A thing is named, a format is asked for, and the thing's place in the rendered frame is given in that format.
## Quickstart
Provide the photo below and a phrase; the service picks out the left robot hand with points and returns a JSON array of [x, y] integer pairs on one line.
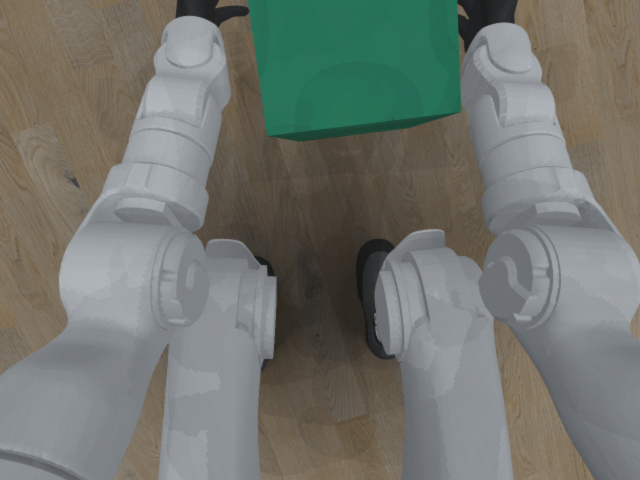
[[206, 9]]

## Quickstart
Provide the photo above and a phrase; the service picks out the carton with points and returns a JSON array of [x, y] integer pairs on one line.
[[331, 68]]

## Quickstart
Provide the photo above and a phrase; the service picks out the right robot upper arm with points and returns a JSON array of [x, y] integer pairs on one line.
[[568, 295]]

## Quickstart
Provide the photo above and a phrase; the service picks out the right robot forearm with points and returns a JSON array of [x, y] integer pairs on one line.
[[520, 148]]

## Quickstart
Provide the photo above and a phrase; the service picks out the left robot upper arm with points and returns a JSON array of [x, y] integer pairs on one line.
[[69, 410]]

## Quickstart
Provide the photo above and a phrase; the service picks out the right robot hand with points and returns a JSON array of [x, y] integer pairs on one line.
[[482, 13]]

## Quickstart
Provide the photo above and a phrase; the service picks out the robot right thigh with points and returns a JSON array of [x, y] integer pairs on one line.
[[455, 420]]

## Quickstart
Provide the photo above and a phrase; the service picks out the robot right foot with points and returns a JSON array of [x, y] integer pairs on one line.
[[370, 259]]

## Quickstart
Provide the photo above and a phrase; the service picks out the left robot forearm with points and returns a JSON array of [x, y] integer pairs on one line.
[[163, 174]]

